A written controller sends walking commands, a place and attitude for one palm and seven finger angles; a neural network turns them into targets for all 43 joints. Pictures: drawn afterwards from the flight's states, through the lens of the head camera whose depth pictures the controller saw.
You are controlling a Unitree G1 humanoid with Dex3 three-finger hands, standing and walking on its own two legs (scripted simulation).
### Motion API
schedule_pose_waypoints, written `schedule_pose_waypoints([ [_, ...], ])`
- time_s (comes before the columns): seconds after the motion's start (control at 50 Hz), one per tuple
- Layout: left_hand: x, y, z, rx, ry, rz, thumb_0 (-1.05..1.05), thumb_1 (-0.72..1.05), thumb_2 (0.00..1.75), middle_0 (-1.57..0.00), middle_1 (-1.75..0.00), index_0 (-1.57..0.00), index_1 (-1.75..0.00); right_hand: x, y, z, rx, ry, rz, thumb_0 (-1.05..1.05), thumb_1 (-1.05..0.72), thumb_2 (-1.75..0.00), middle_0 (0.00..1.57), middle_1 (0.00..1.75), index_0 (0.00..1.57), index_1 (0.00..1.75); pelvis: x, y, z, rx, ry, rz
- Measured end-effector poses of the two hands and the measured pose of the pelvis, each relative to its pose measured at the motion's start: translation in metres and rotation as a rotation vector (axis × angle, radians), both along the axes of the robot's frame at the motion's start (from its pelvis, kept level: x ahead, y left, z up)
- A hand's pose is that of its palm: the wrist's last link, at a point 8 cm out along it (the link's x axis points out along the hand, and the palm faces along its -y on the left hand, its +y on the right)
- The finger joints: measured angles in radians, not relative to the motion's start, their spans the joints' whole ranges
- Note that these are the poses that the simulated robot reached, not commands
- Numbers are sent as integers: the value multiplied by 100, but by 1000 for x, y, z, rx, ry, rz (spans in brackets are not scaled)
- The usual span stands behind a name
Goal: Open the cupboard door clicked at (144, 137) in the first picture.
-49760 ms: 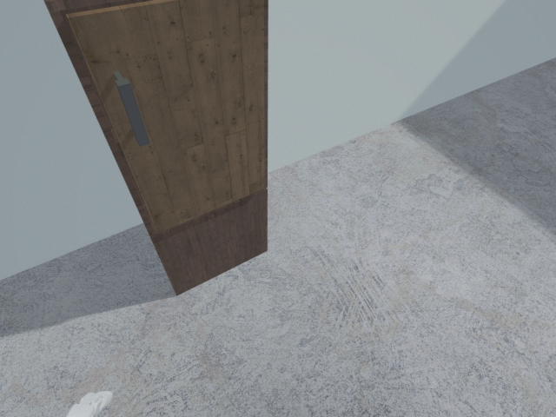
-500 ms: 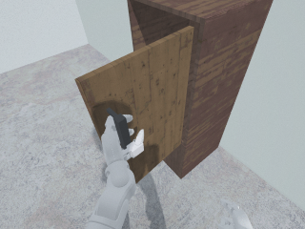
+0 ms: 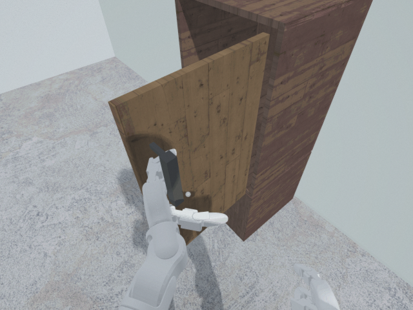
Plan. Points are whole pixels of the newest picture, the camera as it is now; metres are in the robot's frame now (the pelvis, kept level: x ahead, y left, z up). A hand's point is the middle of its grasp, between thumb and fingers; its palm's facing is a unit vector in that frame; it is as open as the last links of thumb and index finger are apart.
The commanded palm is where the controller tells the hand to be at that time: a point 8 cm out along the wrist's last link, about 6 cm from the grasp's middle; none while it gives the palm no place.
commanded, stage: open thumb and fingers to let go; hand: left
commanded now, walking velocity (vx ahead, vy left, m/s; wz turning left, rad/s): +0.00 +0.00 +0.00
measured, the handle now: (166, 175) +0.35 +0.10 +0.10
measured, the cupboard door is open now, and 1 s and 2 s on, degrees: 94 99 98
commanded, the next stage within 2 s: slide the hand sideways off the handle in 0.04 s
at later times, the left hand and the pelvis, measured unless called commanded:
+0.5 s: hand (196, 211) +0.27 +0.04 +0.10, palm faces -0.10 -0.99 +0.05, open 16.3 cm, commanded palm +0.24 +0.10 +0.09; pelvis -0.03 +0.01 +0.00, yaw -1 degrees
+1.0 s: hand (165, 236) +0.22 +0.08 +0.09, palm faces -0.04 -1.00 +0.01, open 16.0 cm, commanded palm +0.19 +0.15 +0.09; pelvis -0.01 +0.00 +0.00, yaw -2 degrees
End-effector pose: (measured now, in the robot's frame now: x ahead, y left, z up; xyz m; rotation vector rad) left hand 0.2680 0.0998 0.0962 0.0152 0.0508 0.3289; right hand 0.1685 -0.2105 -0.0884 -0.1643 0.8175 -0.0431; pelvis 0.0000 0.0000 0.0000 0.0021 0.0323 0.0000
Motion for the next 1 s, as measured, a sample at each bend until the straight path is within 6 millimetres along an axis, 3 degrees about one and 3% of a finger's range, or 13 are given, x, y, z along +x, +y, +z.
schedule_pose_waypoints([
  [0.18, -2, 2, 0, 6, 0, -18, -1, -49, 30, -35, -55, -34, -60, -8, 6, -3, 2, 8, 14, 1, -91, -90, 20, 30, 20, 30, -9, 4, -2, -5, -5, 4],
  [0.36, -16, 2, -3, 31, -59, -474, -1, -50, 30, -22, -38, -17, -39, -31, 5, -6, 3, -10, -14, 1, -91, -90, 20, 30, 20, 30, -21, 11, -3, -4, -16, 7],
  [0.46, -15, -6, -2, -68, -51, -446, -1, -50, 30, -18, -33, -15, -34, -41, 7, -3, 11, -31, -36, 1, -91, -90, 20, 30, 20, 30, -26, 12, -1, -1, -28, -11],
  [0.56, -17, -6, -2, -39, -57, -410, -1, -50, 30, -16, -31, -17, -33, -45, 7, 5, 15, -42, -34, 1, -91, -90, 20, 30, 20, 30, -26, 10, 1, 4, -29, -29],
  [0.7, -35, 8, -1, -31, -65, -397, -1, -50, 30, -18, -31, -18, -32, -39, 0, 13, 12, -70, -41, 1, -91, -90, 20, 30, 20, 30, -22, 7, 4, 1, -43, -39],
  [1.0, -64, 38, -2, -24, -47, -372, -1, -50, 30, -21, -33, -21, -33, -4, -6, 25, -1, -148, -15, 1, -91, -90, 20, 30, 20, 30, -8, 0, 4, 5, -27, -30],
])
